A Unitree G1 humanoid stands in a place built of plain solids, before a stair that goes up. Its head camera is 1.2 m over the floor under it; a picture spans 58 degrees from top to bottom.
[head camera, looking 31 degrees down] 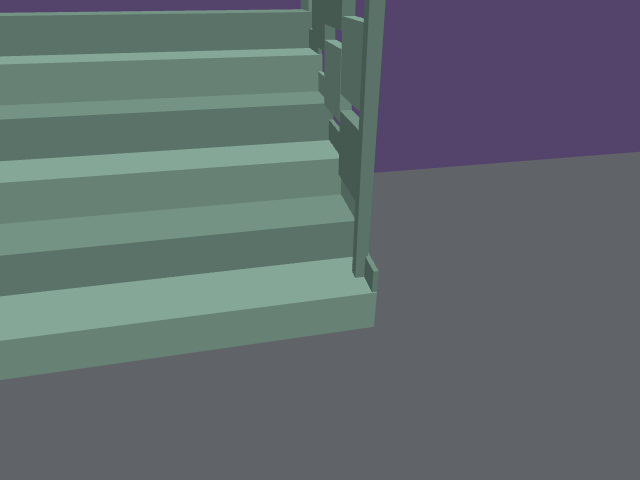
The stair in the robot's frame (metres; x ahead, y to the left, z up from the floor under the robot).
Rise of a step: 0.18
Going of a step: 0.26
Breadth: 1.62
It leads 11 degrees to the left of straight ahead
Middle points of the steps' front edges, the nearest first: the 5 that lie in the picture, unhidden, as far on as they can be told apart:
1.15 0.57 0.18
1.41 0.63 0.35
1.66 0.68 0.53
1.92 0.73 0.70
2.17 0.78 0.88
